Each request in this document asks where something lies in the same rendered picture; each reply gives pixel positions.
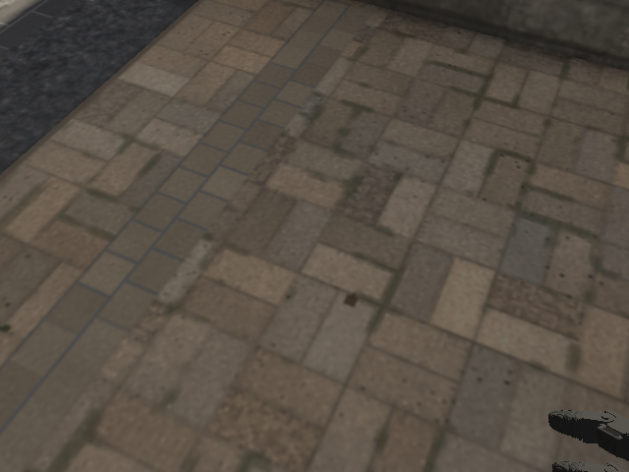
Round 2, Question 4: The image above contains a right robot hand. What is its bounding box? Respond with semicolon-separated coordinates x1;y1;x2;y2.
548;410;629;472

